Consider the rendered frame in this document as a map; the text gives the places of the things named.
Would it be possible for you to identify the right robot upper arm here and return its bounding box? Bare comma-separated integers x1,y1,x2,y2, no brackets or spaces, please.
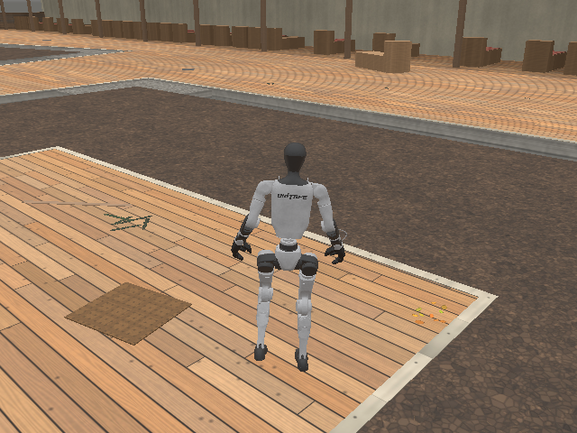
311,182,335,233

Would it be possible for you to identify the left robot forearm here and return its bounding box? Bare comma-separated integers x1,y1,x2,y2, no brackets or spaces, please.
234,214,253,245

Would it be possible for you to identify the robot left hand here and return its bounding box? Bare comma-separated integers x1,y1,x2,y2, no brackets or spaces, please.
231,241,252,261

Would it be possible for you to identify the robot right hand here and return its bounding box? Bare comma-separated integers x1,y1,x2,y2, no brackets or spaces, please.
325,246,345,264

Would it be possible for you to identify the right robot forearm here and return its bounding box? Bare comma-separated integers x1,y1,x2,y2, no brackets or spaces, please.
326,219,343,250

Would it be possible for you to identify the left robot upper arm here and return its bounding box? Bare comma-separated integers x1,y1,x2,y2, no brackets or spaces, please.
245,180,274,229

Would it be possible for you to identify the robot left foot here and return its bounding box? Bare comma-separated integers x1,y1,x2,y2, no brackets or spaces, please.
254,344,268,361

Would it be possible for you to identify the robot right foot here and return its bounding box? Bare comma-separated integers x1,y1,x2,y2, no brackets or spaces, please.
295,348,308,372

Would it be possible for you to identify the robot foot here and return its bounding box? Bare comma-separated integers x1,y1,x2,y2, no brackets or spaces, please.
295,348,308,372
254,344,268,361

